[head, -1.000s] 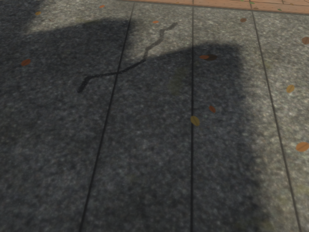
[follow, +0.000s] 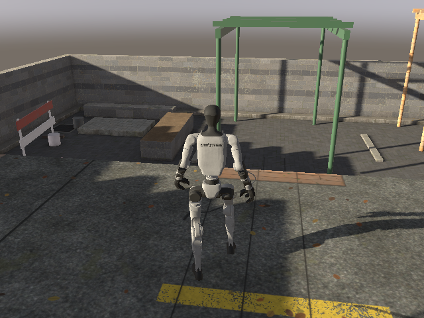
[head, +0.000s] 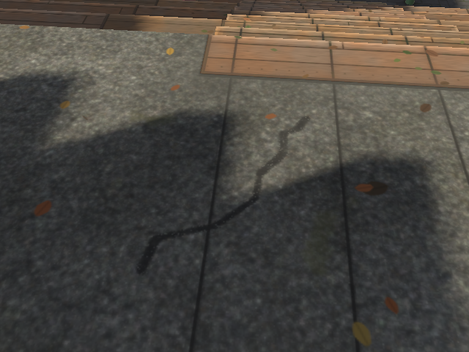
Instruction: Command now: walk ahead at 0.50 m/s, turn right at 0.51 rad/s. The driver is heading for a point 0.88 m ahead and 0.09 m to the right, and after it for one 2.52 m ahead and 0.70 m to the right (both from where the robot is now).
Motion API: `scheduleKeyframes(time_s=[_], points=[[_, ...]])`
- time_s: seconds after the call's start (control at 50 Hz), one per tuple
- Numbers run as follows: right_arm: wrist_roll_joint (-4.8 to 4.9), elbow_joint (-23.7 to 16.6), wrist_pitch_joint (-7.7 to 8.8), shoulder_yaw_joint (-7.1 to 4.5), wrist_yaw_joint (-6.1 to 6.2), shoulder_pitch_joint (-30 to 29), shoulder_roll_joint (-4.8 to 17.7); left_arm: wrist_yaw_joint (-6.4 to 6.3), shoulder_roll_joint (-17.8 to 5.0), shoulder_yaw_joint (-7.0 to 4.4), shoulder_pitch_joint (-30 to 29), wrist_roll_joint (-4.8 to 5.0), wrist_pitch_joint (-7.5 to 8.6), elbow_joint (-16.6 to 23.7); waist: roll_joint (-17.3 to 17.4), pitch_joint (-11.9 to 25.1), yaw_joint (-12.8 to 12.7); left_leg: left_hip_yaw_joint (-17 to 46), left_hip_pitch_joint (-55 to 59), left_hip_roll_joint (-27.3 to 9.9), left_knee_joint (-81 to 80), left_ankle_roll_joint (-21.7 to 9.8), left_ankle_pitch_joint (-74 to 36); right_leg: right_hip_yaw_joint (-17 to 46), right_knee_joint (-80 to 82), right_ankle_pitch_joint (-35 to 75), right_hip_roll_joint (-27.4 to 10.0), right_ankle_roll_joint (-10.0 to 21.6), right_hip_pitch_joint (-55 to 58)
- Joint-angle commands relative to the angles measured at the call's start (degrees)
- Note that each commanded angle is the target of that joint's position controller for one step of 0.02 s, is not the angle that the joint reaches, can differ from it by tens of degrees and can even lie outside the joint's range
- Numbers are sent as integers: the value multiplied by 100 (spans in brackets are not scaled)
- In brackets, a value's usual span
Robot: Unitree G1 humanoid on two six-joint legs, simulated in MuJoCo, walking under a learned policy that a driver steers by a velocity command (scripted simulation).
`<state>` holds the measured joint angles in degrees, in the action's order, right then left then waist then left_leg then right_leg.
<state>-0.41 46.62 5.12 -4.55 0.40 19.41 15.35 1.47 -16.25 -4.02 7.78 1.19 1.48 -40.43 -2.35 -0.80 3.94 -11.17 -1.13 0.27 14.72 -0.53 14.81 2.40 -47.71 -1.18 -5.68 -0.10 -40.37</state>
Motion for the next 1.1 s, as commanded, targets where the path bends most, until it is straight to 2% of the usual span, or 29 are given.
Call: scheduleKeyframes(time_s=[0.02, 0.06, 0.1, 0.12, 0.14, 0.16, 0.18, 0.2, 0.22, 0.24, 0.26, 0.28, 0.3, 0.36, 0.46, 0.58, 0.64, 0.68, 0.7, 0.72, 0.74, 0.76, 0.78, 0.8, 0.82, 0.88, 0.98, 1.04, 1.1], points=[[80, -353, 43, -242, 47, -300, 981, 120, -131, 32, -537, 1, 51, 554, 501, -394, -50, 383, -121, -1662, -604, -825, -1744, -159, 623, 167, -53, 142, 91], [149, -279, -26, -285, 43, -214, 1080, 173, -212, 11, -728, 3, 37, 703, 517, -461, -32, 259, 241, -1760, -386, -742, -2056, -317, 869, -228, 15, 300, 85], [202, -269, -96, -336, 56, -255, 1258, 199, -360, -65, -615, -18, 12, 788, 656, -262, -198, 71, 468, -1762, 226, -630, -3664, -644, 985, -815, 310, 518, 577], [235, -279, -138, -361, 67, -291, 1350, 189, -489, -145, -279, -21, -12, 750, 749, 3, -419, -31, 505, -1708, 836, -560, -4653, -842, 1017, -1091, 555, 647, 1116], [271, -301, -187, -350, 73, -389, 1352, 163, -705, -287, 514, -1, -26, 559, 671, 411, -892, -218, 290, -1512, 1921, -422, -5161, -1003, 1378, -901, 868, 829, 2185], [209, -354, -172, -271, 98, -303, 1171, 73, -1123, -496, 1511, 11, -66, 296, 409, 936, -1317, -276, -768, -1267, 3446, -176, -4296, -586, 1506, -604, 862, 1063, 3899], [-76, -685, -82, -23, 63, 64, 379, -18, -1852, -619, 1592, 68, -57, 271, -1247, 1198, -815, -116, -3391, -303, 5673, 248, 762, 2354, 1886, -982, -656, 1949, 5726], [65, -825, 151, 38, 4, -170, 528, 26, -1677, -506, 1668, 21, 64, 525, -1025, 2306, -964, 1432, -4238, 224, 6697, 273, 2009, 4730, 2954, -1938, -1373, 2607, 6364], [291, -978, 271, -62, -52, -764, 921, 53, -1248, -388, 1533, -26, 148, 477, -499, 1692, -1131, 1698, -4783, -93, 6709, 153, 1475, 4033, 3146, -1743, -1250, 2247, 6079], [272, -1024, 334, -16, -44, -914, 862, 42, -1043, -326, 1280, 0, 193, 470, -228, 1148, -948, 1657, -4721, -339, 6262, 40, 986, 3271, 3084, -1344, -1014, 2034, 5327], [111, -966, 348, -24, 5, -941, 846, 29, -858, -263, 868, 1, 202, 523, 132, 784, -682, 1648, -4366, -555, 5749, 42, 657, 2700, 3066, -762, -786, 1837, 4498], [15, -941, 301, -76, 22, -884, 923, 5, -687, -198, 596, -51, 212, 612, 78, 642, -476, 1681, -3928, -679, 5397, 61, 447, 2315, 3160, -195, -607, 1759, 3895], [-8, -935, 228, -92, 7, -817, 922, -15, -675, -182, 478, -94, 214, 669, 15, 574, -352, 1678, -3666, -699, 5223, 102, 328, 2187, 3285, 48, -520, 1757, 3539], [-62, -957, 76, -28, 8, -916, 687, -106, -810, -215, 595, -57, 250, 571, 117, 376, -297, 1502, -3529, -623, 4467, 322, -1, 1711, 3430, 686, -345, 1770, 2931], [10, -1014, 72, 147, -104, -1740, 361, -199, -773, -157, 941, -49, 244, 290, -194, 150, -715, 1272, -3141, -443, 2419, 390, -2077, 855, 3467, 314, -6, 1304, 2749], [140, -1302, 118, 135, -281, -2447, 542, -157, -927, -165, 1464, -70, 242, -91, -152, -240, -1045, 1261, -3891, -384, 1708, -75, -1696, 1057, 3247, 350, -682, 1236, 4109], [150, -1316, 123, 110, -377, -2159, 594, -203, -1015, -195, 1349, -68, 173, -155, -236, -119, -828, 1095, -3564, -176, 1569, -369, -947, 779, 2804, 1805, -758, 1044, 4524], [116, -1039, 102, -58, -350, -1072, 854, -243, -1045, -187, 1106, -83, 121, -84, -198, 609, -221, 754, -1897, 274, 1399, -640, -1057, 293, 1582, 3761, -429, 824, 4320], [97, -883, 83, -164, -311, -198, 1126, -283, -937, -127, 1026, -144, 128, 31, 26, 1185, 176, 1416, -398, -153, 1512, -927, -1453, 67, 316, 3222, -221, 611, 3456], [44, -880, 72, -297, -286, 335, 1695, -258, -521, 8, 1555, -210, 239, 227, 1311, 1905, 22, 4059, 1697, -1518, 1282, -1891, -996, -272, -1989, 296, 713, 93, 1247], [182, -783, 41, -213, -304, 494, 1317, -196, -539, 59, 1484, -199, 375, 213, 1667, 2165, 97, 5683, 2328, -1903, 434, -2187, -126, 339, -2765, -2900, 1072, -9, 72], [199, -853, -3, -134, -261, 213, 1069, -110, -850, -5, 1022, -20, 483, 347, 1176, 1402, 170, 5117, 1840, -1790, 296, -1911, 491, 577, -3013, -2622, 698, 37, -493], [142, -951, -45, -109, -230, -77, 982, -86, -832, 19, 597, 16, 552, 454, 630, 852, 113, 4480, 1053, -1572, 212, -1734, 313, 460, -2760, -2217, 464, 83, -500], [105, -994, -75, -74, -219, -320, 901, -98, -783, 15, 388, -93, 584, 514, 238, 409, -68, 4036, 277, -1364, 90, -1628, -198, 371, -2238, -1944, 290, 69, -365], [67, -1056, -70, -25, -202, -466, 800, -126, -793, -25, 403, -197, 560, 525, 233, 277, -248, 3719, -210, -1164, -40, -1558, -725, 358, -1825, -1722, 142, 31, -37], [83, -1059, -67, -37, -140, -553, 848, -179, -629, 0, 610, -251, 436, 499, 577, 259, -473, 3264, -874, -921, -203, -1628, -1670, 203, -1191, -1550, 104, -213, 342], [175, -838, -137, -112, 7, -169, 1061, -194, -332, 114, -381, -231, 432, 695, 620, 142, -152, 2670, -1371, -462, -93, -1277, -1858, 87, 757, 134, 401, -433, 778], [212, -705, -213, -119, 47, 165, 1071, -119, -349, 115, -912, -142, 497, 792, 693, 143, 55, 2924, -1238, -495, 93, -1159, -1513, 113, 1487, 592, 625, -405, 1117], [224, -650, -292, -114, 76, 305, 1017, -48, -509, 44, -1108, -97, 569, 849, 773, 136, 48, 3454, -668, -661, 502, -1087, -1250, 289, 1999, 212, 710, -268, 1212]])
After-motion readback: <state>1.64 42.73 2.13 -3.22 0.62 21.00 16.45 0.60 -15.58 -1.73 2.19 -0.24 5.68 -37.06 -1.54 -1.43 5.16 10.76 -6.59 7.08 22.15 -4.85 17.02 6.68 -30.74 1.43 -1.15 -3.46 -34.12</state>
